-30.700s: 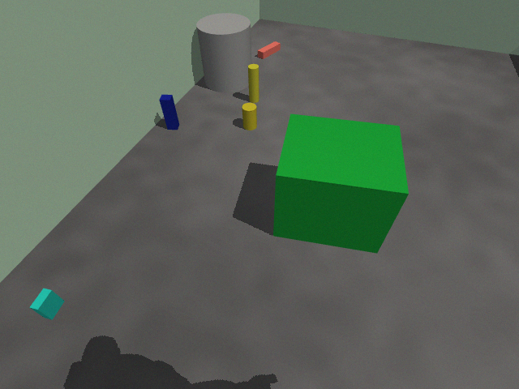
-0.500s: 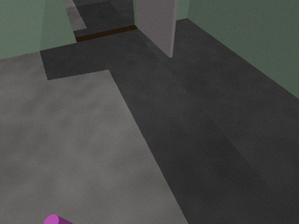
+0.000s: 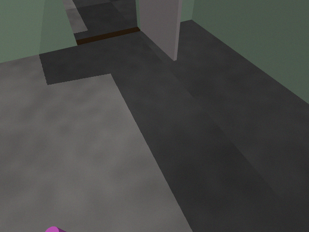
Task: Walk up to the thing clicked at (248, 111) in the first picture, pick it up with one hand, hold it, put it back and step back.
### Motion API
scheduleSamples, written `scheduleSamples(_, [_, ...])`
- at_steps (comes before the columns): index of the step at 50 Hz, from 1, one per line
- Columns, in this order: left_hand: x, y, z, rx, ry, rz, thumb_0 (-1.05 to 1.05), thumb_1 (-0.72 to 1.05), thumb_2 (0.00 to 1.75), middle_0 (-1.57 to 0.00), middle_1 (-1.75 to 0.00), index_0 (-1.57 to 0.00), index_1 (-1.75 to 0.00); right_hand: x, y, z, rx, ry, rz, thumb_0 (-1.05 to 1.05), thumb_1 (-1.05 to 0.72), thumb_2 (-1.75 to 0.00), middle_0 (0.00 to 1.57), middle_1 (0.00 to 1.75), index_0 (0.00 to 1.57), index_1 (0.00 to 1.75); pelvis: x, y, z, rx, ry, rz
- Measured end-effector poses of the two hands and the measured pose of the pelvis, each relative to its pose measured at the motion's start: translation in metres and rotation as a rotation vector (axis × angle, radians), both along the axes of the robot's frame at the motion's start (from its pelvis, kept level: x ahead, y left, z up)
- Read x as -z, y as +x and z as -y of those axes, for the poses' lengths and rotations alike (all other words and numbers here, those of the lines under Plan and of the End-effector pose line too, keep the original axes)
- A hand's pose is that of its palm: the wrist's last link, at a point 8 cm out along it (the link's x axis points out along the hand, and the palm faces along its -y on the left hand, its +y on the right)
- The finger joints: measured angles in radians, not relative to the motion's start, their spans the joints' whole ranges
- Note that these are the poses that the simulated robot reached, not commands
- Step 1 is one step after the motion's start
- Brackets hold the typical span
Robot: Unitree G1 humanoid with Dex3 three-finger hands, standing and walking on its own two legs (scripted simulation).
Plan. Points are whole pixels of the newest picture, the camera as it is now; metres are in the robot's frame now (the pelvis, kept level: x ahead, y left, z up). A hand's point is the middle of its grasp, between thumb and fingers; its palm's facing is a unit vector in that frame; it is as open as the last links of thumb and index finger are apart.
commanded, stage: stand
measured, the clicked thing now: out of the picture -0.12 +2.22 -0.71
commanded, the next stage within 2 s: walk up in 1.36 s
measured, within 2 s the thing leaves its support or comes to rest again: neither
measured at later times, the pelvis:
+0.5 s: pelvis +0.00 +0.00 +0.00, yaw +0 degrees
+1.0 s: pelvis -0.01 +0.00 +0.00, yaw +0 degrees
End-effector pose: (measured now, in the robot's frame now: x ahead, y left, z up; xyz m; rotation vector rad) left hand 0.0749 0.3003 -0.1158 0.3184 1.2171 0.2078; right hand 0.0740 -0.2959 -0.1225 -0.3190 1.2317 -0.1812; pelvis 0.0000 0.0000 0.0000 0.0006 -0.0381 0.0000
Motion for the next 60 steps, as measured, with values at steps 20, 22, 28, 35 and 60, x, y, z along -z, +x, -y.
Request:
scheduleSamples(20, [0.001,-0.001,0.0,0.003,0.001,-0.003,0.0,0.9,0.9,-0.2,-0.3,-0.2,-0.3,-0.001,-0.002,0.001,0.006,-0.002,-0.006,0.01,-0.91,-0.9,0.2,0.3,0.2,0.3,0.0,0.001,0.0,0.002,-0.001,0.001])
scheduleSamples(22, [0.001,-0.002,0.0,0.004,0.001,-0.002,0.0,0.9,0.9,-0.2,-0.3,-0.2,-0.3,-0.001,-0.003,0.001,0.007,-0.003,-0.004,0.01,-0.91,-0.9,0.2,0.3,0.2,0.3,0.0,0.001,0.0,0.002,-0.001,0.002])
scheduleSamples(28, [0.001,-0.003,0.0,0.005,0.0,0.003,0.0,0.9,0.9,-0.2,-0.3,-0.2,-0.3,-0.002,-0.005,0.001,0.008,-0.004,0.002,0.01,-0.91,-0.9,0.2,0.3,0.2,0.3,0.0,0.0,-0.001,0.003,-0.001,0.006])
scheduleSamples(35, [0.001,-0.007,-0.002,0.006,0.0,-0.003,0.0,0.9,0.9,-0.2,-0.3,-0.2,-0.3,-0.002,-0.009,0.0,0.011,-0.004,-0.001,0.01,-0.91,-0.9,0.2,0.3,0.2,0.3,0.0,-0.002,-0.002,0.004,-0.001,0.007])
scheduleSamples(60, [0.002,-0.019,-0.005,-0.005,0.002,-0.03,0.0,0.9,0.9,-0.2,-0.3,-0.2,-0.3,0.0,-0.016,-0.003,0.006,-0.002,-0.022,0.01,-0.91,-0.9,0.2,0.3,0.2,0.3,0.0,-0.004,-0.004,0.002,0.0,0.005])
